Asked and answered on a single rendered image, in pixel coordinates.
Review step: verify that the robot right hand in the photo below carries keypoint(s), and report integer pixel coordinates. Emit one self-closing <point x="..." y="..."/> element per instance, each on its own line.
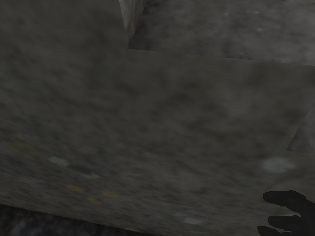
<point x="303" y="225"/>

